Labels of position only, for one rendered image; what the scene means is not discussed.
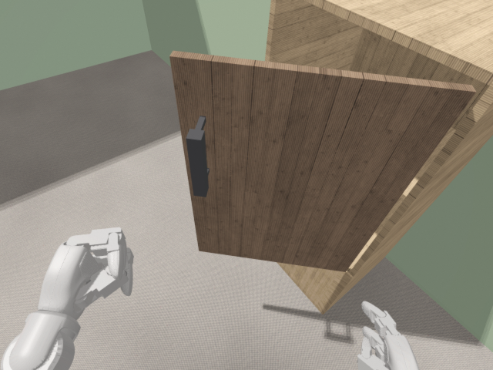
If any left robot forearm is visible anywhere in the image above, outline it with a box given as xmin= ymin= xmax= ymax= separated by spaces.
xmin=1 ymin=311 xmax=81 ymax=370

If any robot right hand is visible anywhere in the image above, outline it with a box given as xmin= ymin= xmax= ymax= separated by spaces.
xmin=357 ymin=301 xmax=420 ymax=370

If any cupboard door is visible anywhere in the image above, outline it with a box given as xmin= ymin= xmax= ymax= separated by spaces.
xmin=169 ymin=51 xmax=476 ymax=272

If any robot left hand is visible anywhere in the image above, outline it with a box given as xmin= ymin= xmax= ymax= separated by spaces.
xmin=38 ymin=227 xmax=134 ymax=320

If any handle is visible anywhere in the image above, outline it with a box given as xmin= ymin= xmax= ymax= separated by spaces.
xmin=186 ymin=116 xmax=210 ymax=197

